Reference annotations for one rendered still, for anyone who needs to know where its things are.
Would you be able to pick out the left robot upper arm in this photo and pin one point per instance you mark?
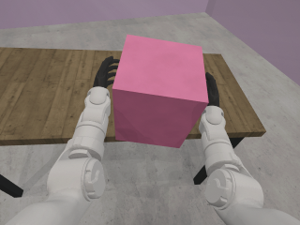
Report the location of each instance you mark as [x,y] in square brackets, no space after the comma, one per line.
[73,184]

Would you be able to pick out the left robot hand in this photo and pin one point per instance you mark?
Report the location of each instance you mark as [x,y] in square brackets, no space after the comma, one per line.
[102,76]

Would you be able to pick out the right robot forearm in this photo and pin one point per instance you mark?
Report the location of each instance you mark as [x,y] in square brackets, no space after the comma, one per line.
[216,145]

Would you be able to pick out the right robot hand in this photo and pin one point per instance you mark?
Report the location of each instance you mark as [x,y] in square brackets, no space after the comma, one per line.
[212,90]

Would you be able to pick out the table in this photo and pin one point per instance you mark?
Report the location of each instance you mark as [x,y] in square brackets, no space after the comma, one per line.
[42,94]

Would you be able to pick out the carton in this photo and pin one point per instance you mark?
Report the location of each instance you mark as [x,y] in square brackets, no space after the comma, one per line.
[159,91]

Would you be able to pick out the left robot forearm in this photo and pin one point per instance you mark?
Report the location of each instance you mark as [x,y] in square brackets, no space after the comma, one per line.
[91,129]

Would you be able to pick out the right robot upper arm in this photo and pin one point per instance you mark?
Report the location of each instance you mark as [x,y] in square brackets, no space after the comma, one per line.
[238,200]

